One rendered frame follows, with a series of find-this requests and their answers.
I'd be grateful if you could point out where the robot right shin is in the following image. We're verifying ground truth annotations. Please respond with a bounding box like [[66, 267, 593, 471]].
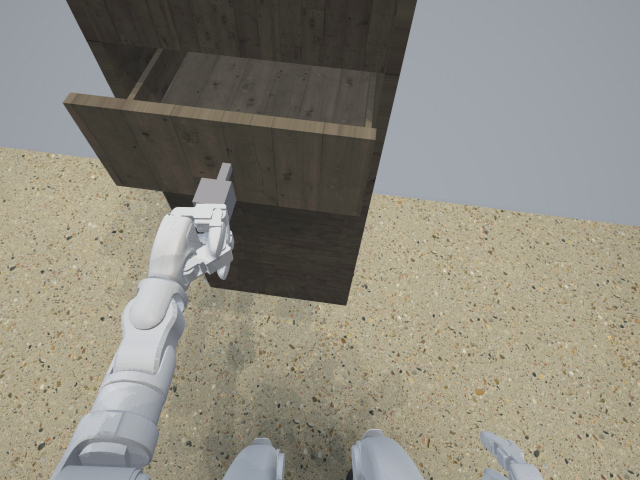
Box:
[[361, 429, 384, 442]]

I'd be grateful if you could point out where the right robot hand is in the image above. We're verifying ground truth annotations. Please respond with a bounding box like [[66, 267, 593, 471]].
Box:
[[480, 431, 544, 480]]

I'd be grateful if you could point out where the drawer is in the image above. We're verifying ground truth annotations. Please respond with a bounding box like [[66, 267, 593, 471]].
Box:
[[63, 48, 377, 217]]

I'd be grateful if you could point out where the left robot forearm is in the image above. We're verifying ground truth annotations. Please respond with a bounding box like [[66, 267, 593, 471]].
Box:
[[49, 277, 188, 480]]

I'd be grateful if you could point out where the robot shin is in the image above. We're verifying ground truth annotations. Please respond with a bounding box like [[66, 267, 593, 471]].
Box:
[[361, 429, 384, 442], [252, 438, 273, 447]]

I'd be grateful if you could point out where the handle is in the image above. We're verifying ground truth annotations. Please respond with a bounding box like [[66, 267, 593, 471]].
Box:
[[192, 163, 236, 222]]

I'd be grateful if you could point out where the left robot hand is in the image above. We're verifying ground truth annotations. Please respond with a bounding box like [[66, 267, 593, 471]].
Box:
[[148, 203, 234, 291]]

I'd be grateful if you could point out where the cabinet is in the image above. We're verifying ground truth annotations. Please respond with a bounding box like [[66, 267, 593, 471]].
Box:
[[66, 0, 417, 306]]

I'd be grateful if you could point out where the robot left shin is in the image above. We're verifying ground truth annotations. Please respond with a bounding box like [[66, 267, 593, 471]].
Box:
[[252, 438, 273, 447]]

